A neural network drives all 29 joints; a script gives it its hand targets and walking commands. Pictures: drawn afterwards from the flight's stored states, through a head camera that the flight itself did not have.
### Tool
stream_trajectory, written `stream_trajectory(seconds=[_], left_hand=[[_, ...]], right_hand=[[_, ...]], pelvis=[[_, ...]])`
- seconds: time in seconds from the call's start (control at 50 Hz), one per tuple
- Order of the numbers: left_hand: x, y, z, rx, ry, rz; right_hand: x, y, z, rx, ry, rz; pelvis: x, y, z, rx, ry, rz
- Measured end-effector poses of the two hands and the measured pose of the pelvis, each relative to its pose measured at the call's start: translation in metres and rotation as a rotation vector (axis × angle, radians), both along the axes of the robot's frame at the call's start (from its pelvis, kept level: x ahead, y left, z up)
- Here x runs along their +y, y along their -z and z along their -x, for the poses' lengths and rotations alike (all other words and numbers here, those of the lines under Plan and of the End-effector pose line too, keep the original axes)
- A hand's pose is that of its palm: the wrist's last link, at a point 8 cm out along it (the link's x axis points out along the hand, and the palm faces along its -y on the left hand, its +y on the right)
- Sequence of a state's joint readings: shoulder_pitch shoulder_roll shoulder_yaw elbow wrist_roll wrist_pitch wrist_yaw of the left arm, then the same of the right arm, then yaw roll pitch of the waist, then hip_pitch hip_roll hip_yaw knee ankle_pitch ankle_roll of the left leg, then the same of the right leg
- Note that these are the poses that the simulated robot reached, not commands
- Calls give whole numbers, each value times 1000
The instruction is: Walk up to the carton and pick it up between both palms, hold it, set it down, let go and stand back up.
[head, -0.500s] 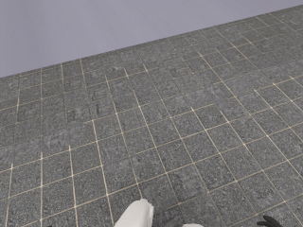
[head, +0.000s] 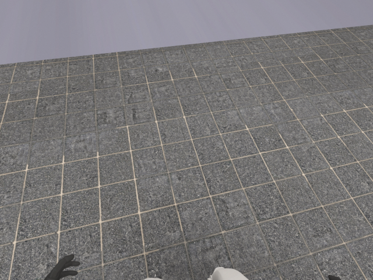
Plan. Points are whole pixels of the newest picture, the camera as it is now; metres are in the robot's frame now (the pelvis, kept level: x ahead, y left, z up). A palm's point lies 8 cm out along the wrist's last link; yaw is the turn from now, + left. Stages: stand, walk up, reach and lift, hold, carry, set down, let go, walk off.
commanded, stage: walk up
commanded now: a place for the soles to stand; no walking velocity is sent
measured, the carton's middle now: out of the picture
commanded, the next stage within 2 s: none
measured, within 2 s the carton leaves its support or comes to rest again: neither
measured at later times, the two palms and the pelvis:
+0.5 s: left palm out of the picture +0.07 +0.30 -0.10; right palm out of the picture +0.04 -0.32 -0.08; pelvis -0.04 -0.01 +0.00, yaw +3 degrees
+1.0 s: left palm out of the picture +0.05 +0.30 -0.10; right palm out of the picture +0.06 -0.32 -0.09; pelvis -0.04 -0.01 +0.00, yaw +6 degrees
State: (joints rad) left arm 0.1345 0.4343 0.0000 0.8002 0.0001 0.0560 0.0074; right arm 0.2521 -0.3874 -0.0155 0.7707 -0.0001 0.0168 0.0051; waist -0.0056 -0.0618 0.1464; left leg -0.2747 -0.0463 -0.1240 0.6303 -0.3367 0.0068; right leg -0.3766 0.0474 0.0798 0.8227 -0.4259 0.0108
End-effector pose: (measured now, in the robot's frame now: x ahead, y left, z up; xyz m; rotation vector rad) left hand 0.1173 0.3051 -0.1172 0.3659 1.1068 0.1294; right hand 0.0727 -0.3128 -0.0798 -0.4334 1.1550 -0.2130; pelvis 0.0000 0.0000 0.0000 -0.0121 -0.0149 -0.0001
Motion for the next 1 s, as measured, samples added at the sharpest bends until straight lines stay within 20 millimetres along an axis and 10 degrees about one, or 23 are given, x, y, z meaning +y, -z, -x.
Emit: stream_trajectory(seconds=[0.46,1.0], left_hand=[[0,-21,47,-74,-27,-13],[-4,-16,70,-75,-87,1]], right_hand=[[-3,9,38,-47,-45,-30],[-7,5,17,-60,-110,-16]], pelvis=[[-7,0,44,-30,-50,-21],[-13,1,44,-12,-100,-30]])
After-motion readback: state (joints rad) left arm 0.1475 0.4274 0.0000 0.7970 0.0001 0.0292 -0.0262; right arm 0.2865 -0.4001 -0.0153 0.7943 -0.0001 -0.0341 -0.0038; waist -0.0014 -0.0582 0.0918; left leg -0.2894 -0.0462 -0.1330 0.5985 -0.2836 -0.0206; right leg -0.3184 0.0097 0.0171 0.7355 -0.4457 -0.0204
